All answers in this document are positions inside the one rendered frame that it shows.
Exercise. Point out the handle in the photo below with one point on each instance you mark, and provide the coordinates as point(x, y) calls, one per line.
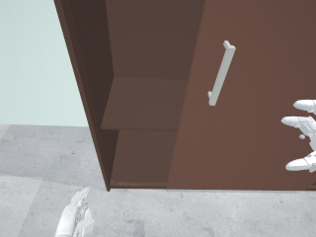
point(228, 55)

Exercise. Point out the left robot hand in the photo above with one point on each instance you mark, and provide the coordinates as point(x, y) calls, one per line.
point(71, 215)

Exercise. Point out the right robot hand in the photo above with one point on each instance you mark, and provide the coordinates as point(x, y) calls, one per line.
point(308, 126)

